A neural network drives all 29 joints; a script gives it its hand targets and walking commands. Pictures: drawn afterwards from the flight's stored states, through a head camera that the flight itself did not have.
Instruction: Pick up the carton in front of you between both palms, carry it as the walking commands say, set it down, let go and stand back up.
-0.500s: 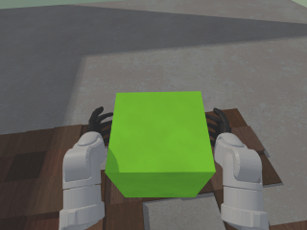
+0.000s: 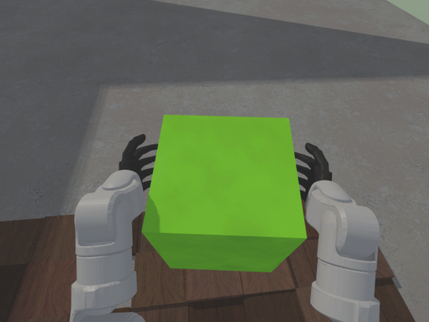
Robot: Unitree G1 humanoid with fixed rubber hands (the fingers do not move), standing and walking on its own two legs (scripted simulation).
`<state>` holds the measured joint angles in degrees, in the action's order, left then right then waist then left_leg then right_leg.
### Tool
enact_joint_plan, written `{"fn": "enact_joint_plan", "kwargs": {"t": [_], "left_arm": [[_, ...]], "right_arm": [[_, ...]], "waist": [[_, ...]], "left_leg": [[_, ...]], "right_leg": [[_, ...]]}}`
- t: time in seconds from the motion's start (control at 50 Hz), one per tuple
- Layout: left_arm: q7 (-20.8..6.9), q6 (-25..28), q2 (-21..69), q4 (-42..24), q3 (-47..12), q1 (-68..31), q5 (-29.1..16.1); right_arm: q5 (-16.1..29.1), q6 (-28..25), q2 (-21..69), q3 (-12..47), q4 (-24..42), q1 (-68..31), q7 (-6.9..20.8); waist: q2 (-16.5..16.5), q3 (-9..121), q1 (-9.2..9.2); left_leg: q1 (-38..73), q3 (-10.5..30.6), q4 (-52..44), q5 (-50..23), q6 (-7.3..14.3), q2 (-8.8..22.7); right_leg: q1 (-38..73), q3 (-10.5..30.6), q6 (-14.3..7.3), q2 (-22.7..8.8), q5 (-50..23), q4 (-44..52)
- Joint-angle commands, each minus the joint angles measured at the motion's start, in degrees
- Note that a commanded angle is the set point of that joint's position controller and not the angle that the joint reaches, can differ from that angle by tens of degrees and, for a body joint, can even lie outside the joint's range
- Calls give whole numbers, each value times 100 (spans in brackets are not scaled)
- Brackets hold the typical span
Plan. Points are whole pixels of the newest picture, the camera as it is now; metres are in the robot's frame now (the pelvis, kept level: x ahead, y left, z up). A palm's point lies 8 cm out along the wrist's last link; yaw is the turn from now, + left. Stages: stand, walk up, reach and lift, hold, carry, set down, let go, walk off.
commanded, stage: carry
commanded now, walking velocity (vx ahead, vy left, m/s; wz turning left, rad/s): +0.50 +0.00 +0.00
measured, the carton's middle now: (222, 201) +0.35 +0.00 +0.06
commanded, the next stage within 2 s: none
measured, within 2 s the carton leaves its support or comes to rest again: neither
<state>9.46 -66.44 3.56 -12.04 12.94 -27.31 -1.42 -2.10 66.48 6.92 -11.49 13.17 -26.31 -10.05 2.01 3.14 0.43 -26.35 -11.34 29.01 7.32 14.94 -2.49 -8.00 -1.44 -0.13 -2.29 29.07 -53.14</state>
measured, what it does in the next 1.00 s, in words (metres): walks ahead: right foot, then left foot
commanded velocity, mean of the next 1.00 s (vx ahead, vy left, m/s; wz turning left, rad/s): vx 0.50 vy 0.00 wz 0.00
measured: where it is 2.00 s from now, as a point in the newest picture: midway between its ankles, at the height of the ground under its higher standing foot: (196, 149)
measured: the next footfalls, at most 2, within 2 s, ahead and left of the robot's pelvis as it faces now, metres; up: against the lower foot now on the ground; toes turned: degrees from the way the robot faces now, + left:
right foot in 0.42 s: +0.48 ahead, -0.07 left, +0.01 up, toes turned -2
left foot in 0.80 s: +0.67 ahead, +0.16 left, -0.01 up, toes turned +7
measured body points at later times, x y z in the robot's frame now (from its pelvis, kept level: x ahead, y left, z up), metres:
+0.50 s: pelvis +0.35 +0.01 +0.00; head +0.35 +0.01 +0.45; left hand +0.67 +0.18 +0.10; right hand +0.70 -0.12 +0.10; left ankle +0.16 +0.07 -0.62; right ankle +0.44 -0.06 -0.71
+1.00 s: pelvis +0.69 +0.07 +0.00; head +0.71 +0.07 +0.45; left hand +1.04 +0.19 +0.13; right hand +1.01 -0.11 +0.13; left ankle +0.63 +0.17 -0.73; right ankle +0.64 -0.04 -0.69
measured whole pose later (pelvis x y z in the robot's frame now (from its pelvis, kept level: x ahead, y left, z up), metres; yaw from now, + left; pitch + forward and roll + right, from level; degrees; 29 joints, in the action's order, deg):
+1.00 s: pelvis +0.69 +0.07 +0.00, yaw -1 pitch +8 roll -3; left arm 10.3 -69.2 8.3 -14.0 16.3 -27.6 1.0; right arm -0.2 69.6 5.8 -12.6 12.5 -27.6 -10.8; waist -2.9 6.5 4.4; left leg -18.8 -0.8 31.3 17.2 -1.9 2.8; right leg -26.9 -3.5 -1.9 2.8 29.3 -47.6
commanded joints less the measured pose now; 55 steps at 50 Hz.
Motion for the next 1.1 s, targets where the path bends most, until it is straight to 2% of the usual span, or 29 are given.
{"fn": "enact_joint_plan", "kwargs": {"t": [0.0, 0.08, 0.22, 0.28, 0.32, 0.34, 0.36, 0.38, 0.4, 0.42, 0.44, 0.48, 0.5, 0.56, 0.64, 0.74, 0.76, 0.8, 0.82, 0.84, 0.88, 0.92, 0.94, 0.96, 0.98, 1.0, 1.02, 1.06, 1.08], "left_arm": [[-58, 18, 4425, -431, -3443, -3241, -957], [-87, 296, 4760, -127, -3300, -2590, -300], [-133, 591, 4511, -203, -3484, -2309, -92], [-228, 535, 4551, 153, -3393, -2278, -184], [-249, 474, 4504, 562, -3372, -2279, -82], [-206, 390, 4260, 1058, -3070, -1985, 5], [-130, 343, 3717, 1356, -2809, -1632, 324], [-90, 361, 3809, 1054, -3013, -1755, 137], [-59, 312, 3732, 1257, -2912, -1871, 125], [-88, 406, 3907, 544, -3127, -2510, -356], [-129, 508, 4370, -113, -3522, -3256, -791], [-258, 534, 5028, -357, -3822, -3140, -1244], [-325, 583, 5308, -946, -4162, -3830, -1641], [-282, 475, 4811, -507, -4132, -3593, -1500], [-254, 291, 4406, -829, -3993, -2751, -1496], [-128, -98, 3851, -901, -3748, -2757, -1145], [-86, -246, 3663, -260, -3532, -2596, -925], [33, -367, 3280, 27, -3209, -2725, -659], [45, -292, 3648, -757, -3552, -3115, -1015], [45, -373, 3817, -54, -3330, -2600, -865], [71, -280, 4137, -494, -2965, -2871, -819], [45, -259, 4316, -133, -2725, -2809, -504], [28, -221, 4298, 96, -2779, -2315, -533], [4, -167, 4147, -151, -2856, -2227, -400], [-15, -204, 4110, 134, -2760, -1634, -305], [5, -153, 3853, 19, -2609, -1424, 21], [-16, -133, 4002, 112, -2777, -1306, 67], [-155, -169, 4570, 307, -2805, -734, 12], [-234, -95, 4723, -160, -3038, -992, -131]], "right_arm": [[1423, -125, 3737, 3182, 440, -3157, 153], [1658, -330, 4500, 3634, 306, -3111, 574], [1689, -578, 4496, 3915, 251, -3020, 673], [1492, -528, 4382, 3896, -191, -2801, 673], [1328, -505, 4178, 3742, -155, -3178, 611], [1193, -445, 3725, 3559, -419, -2912, 488], [1033, -414, 3410, 3340, -771, -2695, 398], [972, -409, 3396, 3250, -527, -2759, 359], [773, -305, 3447, 2924, -1074, -2577, 242], [748, -365, 3732, 2811, -836, -2471, 170], [934, -434, 3981, 2769, -502, -2742, 175], [889, -527, 4160, 2776, -11, -2840, 143], [1000, -622, 4268, 2844, 299, -3090, 167], [558, -532, 3852, 2802, 93, -2820, 54], [968, -340, 3536, 3365, 1054, -2902, 58], [1076, 110, 3025, 3152, 792, -2481, 130], [987, 167, 2833, 3101, 592, -2643, 82], [766, 291, 2516, 2790, -49, -2570, 34], [962, 272, 2893, 2774, 111, -2452, 52], [1110, 261, 2960, 2860, 312, -2804, 69], [1687, 210, 3672, 3419, 896, -3515, 217], [1720, 129, 3843, 3422, 730, -3825, 277], [1661, 131, 3755, 3483, 568, -3339, 260], [1711, 116, 4057, 3439, 510, -3093, 261], [1728, 163, 4038, 3453, 248, -2520, 323], [1638, 170, 4093, 3375, 185, -2427, 420], [1608, 155, 4183, 3477, 461, -2500, 520], [1555, 223, 4312, 3538, 496, -2641, 608], [1620, 204, 4626, 3551, 561, -2458, 616]], "waist": [[-541, 1973, 360], [-1295, 2487, 224], [-919, 1994, 547], [-665, 1473, 230], [-440, 1021, 290], [-668, 1124, -44], [-755, 1474, -296], [26, 1886, -700], [1458, 1877, -583], [1010, 2397, -530], [549, 2363, -603], [-403, 2060, -219], [-512, 2104, -191], [259, 1922, -346], [643, 1994, -474], [508, 1908, -148], [-153, 2009, 103], [-2087, 2241, 401], [-1900, 2271, 523], [-1323, 2202, 598], [-744, 2220, 417], [-779, 1727, 475], [-1496, 1876, 265], [-1200, 1953, 235], [-536, 2017, -211], [-113, 2401, -638], [1126, 2384, -743], [1003, 2256, -710], [760, 1972, -690]], "left_leg": [[3406, 2579, -781, -2663, -837, 1682], [3508, 2049, -745, -2702, -564, 1440], [4113, 1713, -614, -3359, -334, 1301], [2778, 1454, -974, -2231, -536, 1241], [2534, 951, -435, -3455, -790, 883], [2368, 449, 468, -4329, -949, 701], [2040, 227, 1531, -4265, -1144, 542], [648, 436, 3333, -1417, -1275, 33], [-1142, 928, 4906, 2116, -1363, -645], [-1475, 1463, 5792, 2194, -1172, -146], [-1922, 1937, 5667, 2152, -1204, 172], [-946, 1572, 4336, 1501, -1189, 425], [-878, 1613, 3848, 1720, -1210, 511], [-981, 1192, 2995, 1362, -1319, 677], [-400, 884, 1233, 688, -1289, 441], [1198, 190, -408, -364, -1259, 41], [2103, 626, -383, -267, -1053, 427], [3641, 3755, -751, -1254, -96, 2148], [4171, 3882, -328, -2356, 162, 2080], [3855, 3907, -260, -2513, 72, 2216], [3443, 3072, -107, -1547, -497, 1986], [2819, 2442, -165, -2199, -680, 1540], [2782, 1807, 171, -2854, -821, 1307], [1787, 1614, 157, -2436, -966, 1206], [670, 1002, 1069, -2962, -1331, 919], [-623, 711, 2251, -2048, -1480, 692], [-2318, 583, 3656, 1994, -1655, 90], [-2325, 1302, 4352, 2799, -1544, 551], [-2988, 1467, 3799, 2986, -1526, 574]], "right_leg": [[-2905, 264, -158, -49, -913, -1461], [-2616, -62, -120, 24, -1514, -560], [-3468, -380, -225, 200, -2041, 571], [-2350, -250, -366, 55, -2804, 1840], [-1758, -1211, -324, 771, -3352, 2287], [-957, -1412, -407, 982, -3304, 2715], [38, -1173, -584, 896, -3631, 2855], [1506, 467, -1266, -376, -5277, 2689], [2356, 2537, -1996, -1556, -6707, 2613], [2553, 2650, -2240, -1757, -6034, 2389], [2592, 2720, -2082, -1639, -5205, 2339], [758, 2325, -1445, -1249, -2958, 3166], [361, 2188, -1453, -1313, -2148, 3250], [194, 1395, -1514, -1197, -1951, 3345], [331, 752, -1230, -950, -3487, 3049], [-10, -38, -676, -651, -3408, 1927], [-721, -463, -336, -297, -3287, 988], [-2879, -535, 43, 744, -482, -1580], [-3638, -208, -154, 748, 296, -1940], [-3780, 153, -254, 540, 560, -1678], [-3587, 441, -349, 155, 509, -320], [-2763, -331, -181, 472, 119, 1427], [-2062, -568, -62, 665, -587, 2323], [-668, -670, -115, 734, -1815, 2396], [787, -512, -262, 661, -2674, 2675], [2107, 491, -642, -212, -3247, 2585], [2992, 2328, -1325, -1548, -4786, 2744], [2412, 2808, -1892, -2059, -4907, 2686], [2672, 2865, -1688, -1809, -4571, 2663]]}}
